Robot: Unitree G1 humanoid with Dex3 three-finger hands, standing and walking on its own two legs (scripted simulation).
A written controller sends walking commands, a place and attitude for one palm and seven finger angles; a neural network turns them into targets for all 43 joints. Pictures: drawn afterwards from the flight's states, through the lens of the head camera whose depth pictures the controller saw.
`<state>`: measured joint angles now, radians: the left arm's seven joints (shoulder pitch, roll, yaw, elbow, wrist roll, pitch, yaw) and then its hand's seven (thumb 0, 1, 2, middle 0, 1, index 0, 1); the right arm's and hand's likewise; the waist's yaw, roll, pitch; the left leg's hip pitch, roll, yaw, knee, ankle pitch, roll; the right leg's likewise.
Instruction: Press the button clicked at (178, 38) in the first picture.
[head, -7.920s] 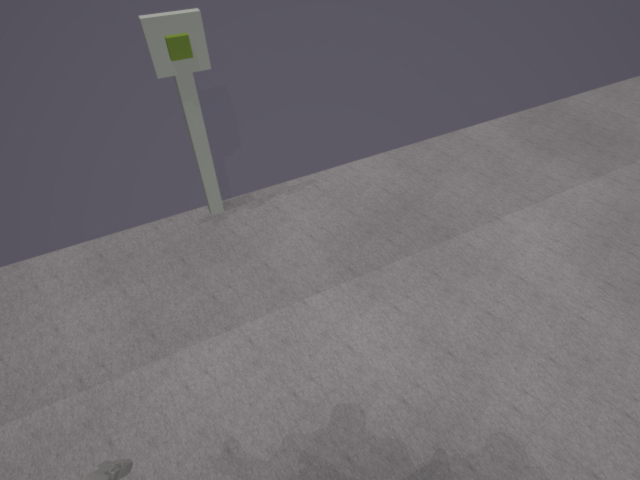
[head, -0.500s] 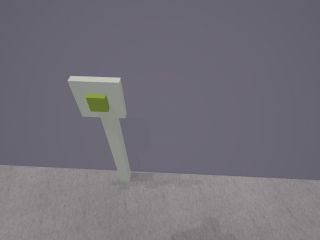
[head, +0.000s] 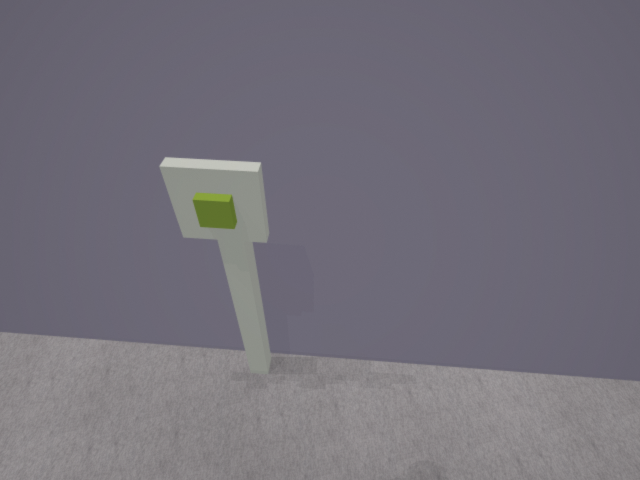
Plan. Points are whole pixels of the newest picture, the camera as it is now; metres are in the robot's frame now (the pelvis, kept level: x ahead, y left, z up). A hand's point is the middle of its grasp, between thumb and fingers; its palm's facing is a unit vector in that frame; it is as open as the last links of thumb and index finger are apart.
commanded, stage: look again from close up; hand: left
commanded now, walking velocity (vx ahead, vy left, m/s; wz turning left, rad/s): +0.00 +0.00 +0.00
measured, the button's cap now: (216, 210) +0.59 +0.24 -0.01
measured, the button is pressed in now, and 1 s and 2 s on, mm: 0 0 0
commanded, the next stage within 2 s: shuffle to correct the standing spot in 0.12 s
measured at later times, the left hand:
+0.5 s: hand out of the picture -0.03 +0.16 -0.18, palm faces +0.08 -0.99 -0.14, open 7.4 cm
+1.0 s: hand out of the picture +0.07 +0.18 -0.16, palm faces +0.12 -0.98 -0.17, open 7.3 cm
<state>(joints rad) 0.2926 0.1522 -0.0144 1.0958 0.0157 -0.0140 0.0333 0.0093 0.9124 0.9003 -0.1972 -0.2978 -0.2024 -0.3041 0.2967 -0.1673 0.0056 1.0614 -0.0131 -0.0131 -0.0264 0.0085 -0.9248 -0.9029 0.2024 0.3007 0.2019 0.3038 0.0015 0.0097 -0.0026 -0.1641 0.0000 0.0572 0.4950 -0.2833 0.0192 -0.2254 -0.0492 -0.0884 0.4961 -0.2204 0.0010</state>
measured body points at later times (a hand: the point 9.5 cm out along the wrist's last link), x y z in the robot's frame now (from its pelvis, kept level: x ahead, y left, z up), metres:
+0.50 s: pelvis +0.00 +0.00 -0.01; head -0.01 +0.02 +0.44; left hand -0.03 +0.21 -0.17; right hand -0.03 -0.22 -0.16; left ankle -0.01 +0.10 -0.74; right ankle +0.03 -0.12 -0.74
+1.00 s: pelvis +0.09 +0.02 +0.01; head +0.09 +0.01 +0.46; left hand +0.06 +0.23 -0.15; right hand +0.11 -0.21 -0.15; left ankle +0.14 +0.15 -0.68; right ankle +0.07 -0.09 -0.74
